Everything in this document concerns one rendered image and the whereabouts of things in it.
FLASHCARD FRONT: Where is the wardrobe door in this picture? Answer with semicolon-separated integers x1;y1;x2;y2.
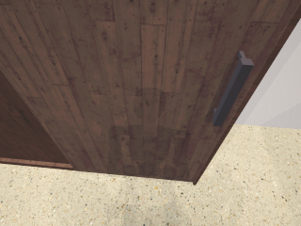
0;71;70;164
0;0;300;183

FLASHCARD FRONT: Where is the handle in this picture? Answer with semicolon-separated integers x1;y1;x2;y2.
212;51;254;127

